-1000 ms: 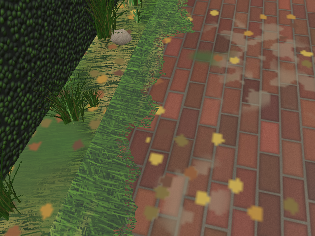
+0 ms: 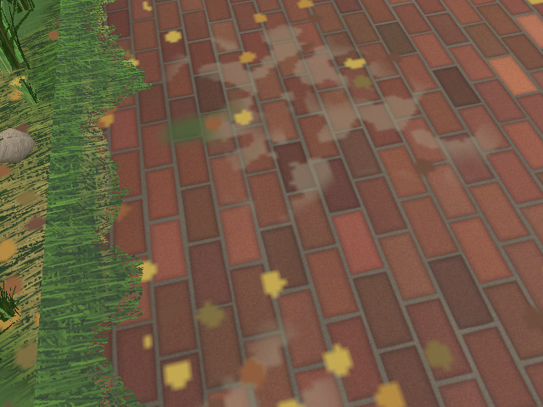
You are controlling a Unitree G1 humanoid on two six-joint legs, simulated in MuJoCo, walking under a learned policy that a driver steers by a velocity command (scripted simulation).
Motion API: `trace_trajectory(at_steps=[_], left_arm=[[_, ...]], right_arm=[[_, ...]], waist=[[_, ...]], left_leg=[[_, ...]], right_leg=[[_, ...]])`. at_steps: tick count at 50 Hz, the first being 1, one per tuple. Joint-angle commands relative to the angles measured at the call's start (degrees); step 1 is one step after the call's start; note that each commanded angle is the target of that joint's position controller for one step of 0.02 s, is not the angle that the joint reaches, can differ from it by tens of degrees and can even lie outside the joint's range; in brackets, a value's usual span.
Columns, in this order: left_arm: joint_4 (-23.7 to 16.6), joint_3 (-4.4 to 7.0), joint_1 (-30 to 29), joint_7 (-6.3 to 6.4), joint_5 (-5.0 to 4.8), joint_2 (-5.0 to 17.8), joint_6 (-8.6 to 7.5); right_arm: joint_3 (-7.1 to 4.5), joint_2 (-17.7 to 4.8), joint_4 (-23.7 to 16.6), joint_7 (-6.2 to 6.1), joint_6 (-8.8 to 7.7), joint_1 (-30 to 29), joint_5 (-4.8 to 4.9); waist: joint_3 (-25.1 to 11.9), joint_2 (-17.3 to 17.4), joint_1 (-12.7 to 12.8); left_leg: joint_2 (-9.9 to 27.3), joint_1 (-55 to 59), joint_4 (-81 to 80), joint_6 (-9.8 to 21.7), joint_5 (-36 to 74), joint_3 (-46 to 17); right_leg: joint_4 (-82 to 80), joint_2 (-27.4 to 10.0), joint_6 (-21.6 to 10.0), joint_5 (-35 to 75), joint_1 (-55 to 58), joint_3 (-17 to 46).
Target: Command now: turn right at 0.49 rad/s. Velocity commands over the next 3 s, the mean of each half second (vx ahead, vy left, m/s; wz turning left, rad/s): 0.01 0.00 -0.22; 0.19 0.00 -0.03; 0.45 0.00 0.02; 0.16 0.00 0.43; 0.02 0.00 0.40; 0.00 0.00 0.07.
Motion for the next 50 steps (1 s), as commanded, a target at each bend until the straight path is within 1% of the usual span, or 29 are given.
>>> trace_trajectory(at_steps=[1,5,8,9,10,11,12,13,15,18,19,22,23,24,25,26,27,31,33,35,37,40,42,43,44,45,46,47,50], left_arm=[[-3.9,2.59,-1.5,0.43,0.26,10.2,-0.28],[-3.2,1.77,-2.1,-0.21,0.68,9.2,0.2],[-2.7,0.7,-3.6,-0.12,0.05,7.7,0.59],[-2.3,0.15,-1.7,-0.02,0.53,6.2,0.41],[-2.5,-0.62,1.2,-0.16,1.74,3.8,-0.02],[-3.3,-0.16,-0.2,-0.09,1.37,4.9,-0.31],[-2.5,0.85,-1.7,0.17,1.05,8.7,-0.31],[-2.2,1.62,-2.5,0.3,0.4,9.8,-0.15],[-0.8,1.55,-1.4,0.63,0.46,7.8,0.73],[0.6,-0.18,-1.5,0.16,0.32,2.6,0.46],[1.0,-0.38,-2.1,0.07,0.1,2.1,0.25],[3.4,0.13,0.0,-0.26,0.12,3.8,0.28],[3.0,0.47,-0.6,-0.08,0.62,6.3,0.45],[3.0,1.04,-0.6,0.2,0.84,9.6,0.74],[4.0,0.63,-1.4,-0.49,1.05,7.6,0.61],[3.9,0.1,-2.1,-1.09,1.27,5.2,0.21],[4.7,-0.23,-2.0,-1.17,1.65,4.5,-0.24],[7.3,-0.69,-0.5,-0.99,1.35,4.8,-1.72],[8.7,-0.46,1.3,-0.56,0.81,5.7,-1.49],[9.2,0.27,4.0,-0.29,0.37,8.4,-1.45],[9.7,0.68,5.2,-0.08,0.03,9.6,-2.42],[8.9,0.56,2.6,-0.15,-0.77,8.1,-3.63],[7.9,0.41,-1.6,-0.45,-1.32,7.5,-3.45],[7.6,-0.09,-2.1,-0.55,-0.73,5.7,-3.55],[6.8,-1.27,-2.8,-0.86,0.01,1.6,-3.92],[3.8,-1.41,-3.3,-0.57,-0.48,0.5,-4.87],[4.1,-0.54,-3.0,-0.46,-2.3,3.9,-5.61],[4.6,-0.26,-2.5,-0.89,-2.9,5.2,-6.23],[5.7,0.28,-3.1,-1.66,-0.77,4.8,-6.92]], right_arm=[[-0.52,-3.8,-2.6,0.33,-0.61,0.0,0.21],[-0.48,-4.5,-2.4,1.16,-0.91,0.8,0.5],[-0.24,-3.8,-1.3,2.06,-1.83,4.3,0.09],[-0.52,-5.9,-1.2,2.05,-2.06,5.2,-0.82],[-1.15,-10.3,-1.8,1.67,-1.98,5.0,-1.69],[-0.29,-8.3,-1.3,1.73,-2.04,3.1,-2.5],[0.3,-6.2,-2.2,1.8,-2.49,1.7,-2.49],[0.26,-6.5,-1.8,1.56,-2.71,1.7,-1.98],[0.5,-6.3,-1.4,1.28,-2.94,0.5,-0.41],[0.86,-5.2,0.1,1.13,-1.85,0.5,-0.14],[0.88,-5.3,0.7,1.1,-1.46,1.7,-0.25],[1.19,-5.3,2.3,1.25,-1.06,4.1,0.5],[1.54,-4.7,2.6,1.55,-1.61,5.3,0.01],[1.61,-4.6,2.7,2.16,-2.3,6.7,-1.05],[2.02,-2.8,3.3,2.18,-2.44,6.0,-0.95],[1.87,-4.2,3.5,2.03,-2.26,3.1,-0.99],[1.79,-4.0,3.7,1.75,-1.97,2.2,-0.79],[1.79,-3.7,5.4,0.77,-0.81,3.3,-0.58],[1.83,-3.1,6.5,0.6,-0.56,3.8,-0.16],[1.73,-2.8,5.6,0.62,-1.07,1.7,0.52],[1.64,-2.8,4.4,1.15,-2.64,0.2,1.37],[1.33,-3.0,5.0,2.51,-4.8,2.6,2.03],[0.78,-2.7,9.3,2.99,-5.45,10.7,1.47],[0.26,-3.3,11.5,2.99,-5.31,15.5,1.03],[-0.41,-6.2,12.7,2.68,-5.34,21.7,0.72],[-1.61,-13.2,13.0,3.24,-5.67,26.1,0.55],[-0.37,-10.0,12.2,3.35,-6.43,22.3,-0.18],[0.54,-6.7,10.5,3.15,-7.0,17.9,0.15],[1.73,-4.1,9.1,3.22,-7.13,15.7,0.14]], waist=[[-9.9,-9.4,0.2],[-8.6,-10.4,0.9],[-7.6,-9.0,-1.8],[-8.0,-5.5,-1.3],[-9.2,6.9,1.9],[-7.4,13.1,2.0],[-6.4,10.1,0.1],[-5.8,8.9,-0.4],[-4.8,7.2,0.2],[-5.5,7.9,-0.1],[-6.2,8.4,-1.1],[-6.7,7.5,-0.3],[-7.6,4.1,-1.2],[-8.2,-2.7,-3.5],[-8.5,-7.0,-3.4],[-6.2,-4.8,-1.8],[-5.3,-4.1,-1.6],[-2.8,-4.8,-1.9],[-2.5,-6.0,-1.1],[1.7,-10.1,0.9],[5.7,-13.4,1.5],[5.6,-11.5,-0.6],[2.2,-8.7,-4.9],[0.5,-6.1,-6.5],[-2.1,4.2,-8.3],[-3.7,17.6,-8.4],[-0.4,11.8,-6.4],[3.5,7.8,-4.7],[3.1,4.2,-3.3]], left_leg=[[0.2,1.6,-6.2,-0.5,1.7,-0.6],[0.2,7.7,-12.6,0.4,0.7,0.5],[0.1,16.6,-29.4,2.9,12.7,1.8],[4.7,21.6,-32.1,4.7,19.2,-2.4],[14.8,25.8,-32.4,9.3,32.4,-12.7],[21.1,20.2,-33.8,18.7,32.9,-20.0],[21.0,18.4,-35.3,21.0,29.7,-20.3],[19.1,19.6,-35.1,20.0,28.4,-18.4],[16.6,21.0,-33.8,17.5,27.9,-14.3],[11.7,21.5,-31.8,14.9,31.8,-7.4],[11.4,22.3,-31.1,14.9,33.8,-7.0],[9.6,21.4,-29.6,12.2,30.4,-6.0],[8.9,18.4,-29.4,9.4,25.1,-5.6],[5.6,16.2,-28.2,7.1,18.6,-2.4],[2.9,19.9,-29.1,4.6,11.8,1.0],[2.5,20.8,-27.9,3.2,11.5,1.6],[2.6,21.0,-27.5,3.3,12.5,1.7],[2.7,20.8,-27.5,3.8,14.3,1.4],[0.0,18.4,-24.4,3.7,2.6,4.5],[-2.2,9.8,-16.4,3.9,-5.9,7.1],[0.4,4.3,-8.9,5.9,-5.7,4.4],[3.2,4.0,-12.5,8.9,-7.8,3.0],[0.1,21.9,-23.9,8.7,5.7,7.0],[-0.4,28.8,-25.4,8.0,7.5,5.9],[8.5,35.4,-32.2,10.3,0.9,-7.7],[20.7,40.0,-42.3,19.3,-9.8,-33.4],[24.0,36.1,-44.5,22.5,-18.8,-39.2],[21.7,34.4,-44.5,20.6,-19.5,-33.4],[15.4,33.2,-44.7,14.9,-0.6,-17.6]], right_leg=[[-4.1,-13.8,-10.5,19.2,9.7,13.4],[-2.6,-13.5,-10.0,18.1,6.9,15.5],[0.6,-10.7,-6.6,14.3,4.8,15.6],[3.2,-7.9,-3.6,7.3,1.9,14.1],[12.3,-0.8,-0.1,-7.6,-3.0,7.3],[15.6,1.8,2.6,-21.0,-5.4,3.1],[23.2,0.0,4.1,-23.7,-5.0,3.5],[28.2,0.3,4.9,-23.2,-7.0,3.5],[30.5,-1.2,6.8,-20.7,-8.4,4.6],[17.5,-2.5,7.9,-16.9,-2.4,-0.7],[12.6,-2.4,7.8,-14.1,-0.2,-1.9],[-6.2,-1.8,5.6,3.1,9.6,-3.5],[-5.3,-5.1,4.0,10.8,14.1,0.3],[-1.1,-8.5,1.4,19.0,15.6,3.0],[-1.1,-8.1,-0.7,9.6,10.1,2.8],[-2.5,-7.0,-0.6,4.7,7.4,2.8],[-3.3,-6.7,0.2,3.3,6.2,2.6],[-3.4,-5.6,1.6,4.3,4.6,1.8],[-5.3,-5.3,0.1,-12.3,4.5,2.8],[-11.4,-10.6,-4.3,-33.1,3.5,11.7],[-16.3,-17.7,-8.9,-36.8,2.1,22.0],[-14.9,-18.2,-8.5,-27.6,4.8,19.4],[-10.4,-12.6,-5.5,-20.3,-2.8,10.6],[-4.6,-9.5,-4.0,-16.3,-6.2,6.6],[11.7,-4.2,-0.6,-12.6,-11.9,-0.6],[27.1,1.9,2.0,-21.8,-23.1,-4.1],[37.3,-1.5,1.2,-24.0,-27.9,0.8],[40.1,-4.6,0.0,-17.7,-31.0,1.9],[35.1,-8.8,-0.3,-4.2,-28.9,-0.6]])
Next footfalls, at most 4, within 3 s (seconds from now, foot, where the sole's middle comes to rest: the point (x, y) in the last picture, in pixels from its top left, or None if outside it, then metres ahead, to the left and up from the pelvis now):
0.18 left None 0.07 0.15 -0.78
0.46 right None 0.02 -0.11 -0.78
1.34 right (365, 405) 0.44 -0.13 -0.78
1.84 left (273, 331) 0.62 0.08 -0.78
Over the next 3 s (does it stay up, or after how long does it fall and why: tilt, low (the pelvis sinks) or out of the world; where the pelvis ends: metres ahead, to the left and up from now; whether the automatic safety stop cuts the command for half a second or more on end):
stays up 0.55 -0.03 -0.01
